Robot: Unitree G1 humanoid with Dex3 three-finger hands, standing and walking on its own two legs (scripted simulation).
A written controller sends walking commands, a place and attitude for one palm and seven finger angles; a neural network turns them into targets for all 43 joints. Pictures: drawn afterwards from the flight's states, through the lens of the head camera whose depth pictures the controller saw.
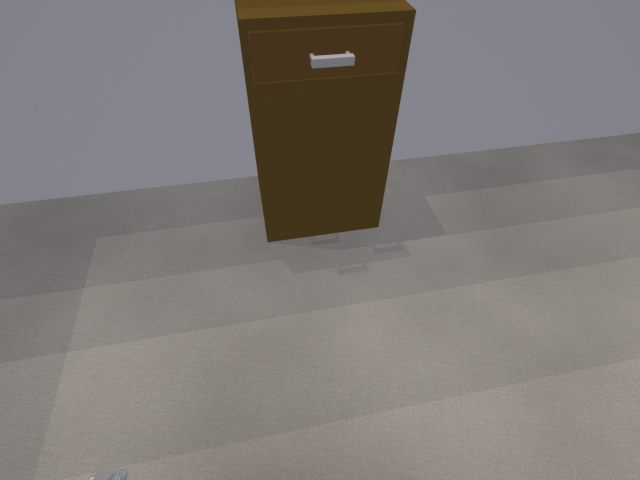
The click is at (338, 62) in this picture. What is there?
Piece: drawer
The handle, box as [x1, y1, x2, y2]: [310, 51, 354, 68]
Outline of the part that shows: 354,56 352,53 346,51 344,54 314,56 311,53 311,66 312,68 353,65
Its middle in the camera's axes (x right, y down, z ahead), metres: +0.03 -0.53 +1.12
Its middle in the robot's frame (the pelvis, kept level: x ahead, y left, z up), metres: +1.20 +0.03 +0.01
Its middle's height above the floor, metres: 0.78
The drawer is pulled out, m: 0.00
